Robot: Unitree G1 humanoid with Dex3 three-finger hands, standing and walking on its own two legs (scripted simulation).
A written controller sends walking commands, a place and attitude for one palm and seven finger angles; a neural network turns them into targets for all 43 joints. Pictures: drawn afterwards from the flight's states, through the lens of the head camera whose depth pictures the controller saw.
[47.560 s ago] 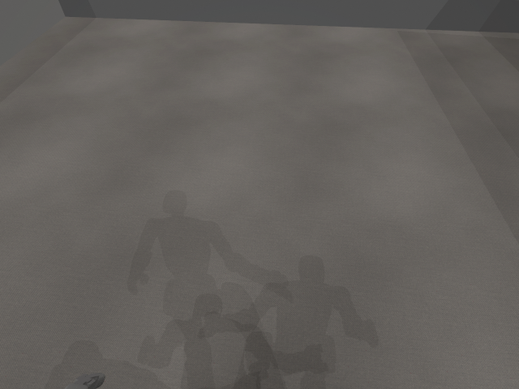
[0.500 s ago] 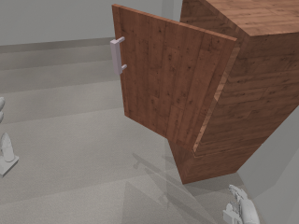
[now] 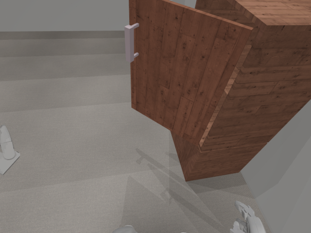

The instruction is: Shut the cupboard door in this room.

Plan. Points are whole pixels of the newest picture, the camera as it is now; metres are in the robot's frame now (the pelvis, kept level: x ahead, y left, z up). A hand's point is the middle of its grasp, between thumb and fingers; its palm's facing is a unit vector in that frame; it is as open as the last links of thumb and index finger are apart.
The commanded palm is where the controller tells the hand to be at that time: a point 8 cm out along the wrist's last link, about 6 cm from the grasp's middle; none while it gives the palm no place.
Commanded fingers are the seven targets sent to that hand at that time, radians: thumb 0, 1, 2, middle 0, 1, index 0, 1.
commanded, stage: step back with the hand held close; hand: left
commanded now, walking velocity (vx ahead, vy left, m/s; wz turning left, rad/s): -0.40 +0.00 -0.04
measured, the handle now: (133, 42) +0.76 +0.13 +0.10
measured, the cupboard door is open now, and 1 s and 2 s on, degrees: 44 44 44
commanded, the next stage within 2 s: stop stepping back and stand still in 0.34 s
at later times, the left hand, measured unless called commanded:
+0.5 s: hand out of the picture +0.09 +0.21 +0.20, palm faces +0.21 -0.82 -0.54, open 7.4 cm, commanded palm +0.05 +0.27 +0.20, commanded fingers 0.00 0.90 0.90 -0.20 -0.30 -0.20 -0.30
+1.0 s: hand out of the picture -0.01 +0.28 +0.20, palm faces +0.46 -0.79 -0.41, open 7.4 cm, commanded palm -0.03 +0.31 +0.20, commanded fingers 0.00 0.90 0.90 -0.20 -0.30 -0.20 -0.30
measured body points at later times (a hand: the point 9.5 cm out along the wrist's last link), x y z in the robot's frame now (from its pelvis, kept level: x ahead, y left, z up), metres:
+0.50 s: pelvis -0.12 -0.02 +0.01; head -0.09 +0.02 +0.46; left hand +0.08 +0.26 +0.22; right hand +0.07 -0.25 -0.05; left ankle +0.05 +0.06 -0.71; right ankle -0.22 -0.13 -0.72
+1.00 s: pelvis -0.19 +0.02 +0.02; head -0.23 +0.05 +0.46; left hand -0.04 +0.32 +0.23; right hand -0.08 -0.23 -0.07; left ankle -0.11 +0.10 -0.69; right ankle -0.22 -0.13 -0.71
